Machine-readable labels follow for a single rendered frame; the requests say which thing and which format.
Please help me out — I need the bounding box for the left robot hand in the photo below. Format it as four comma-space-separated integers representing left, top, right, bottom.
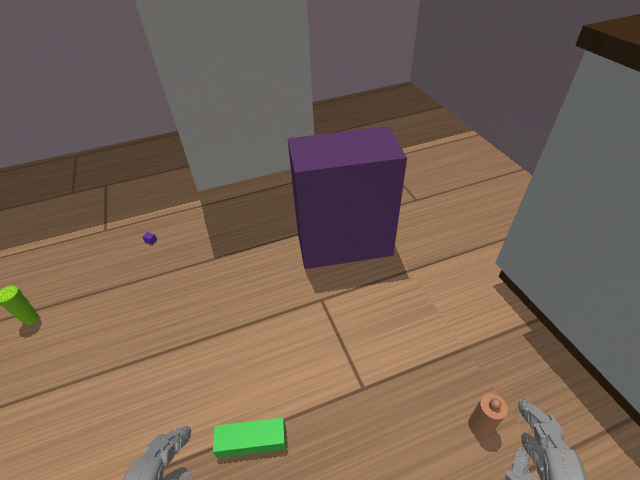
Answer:
123, 426, 192, 480

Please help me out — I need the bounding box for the right robot hand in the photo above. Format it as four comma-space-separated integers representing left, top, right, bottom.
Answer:
505, 399, 587, 480

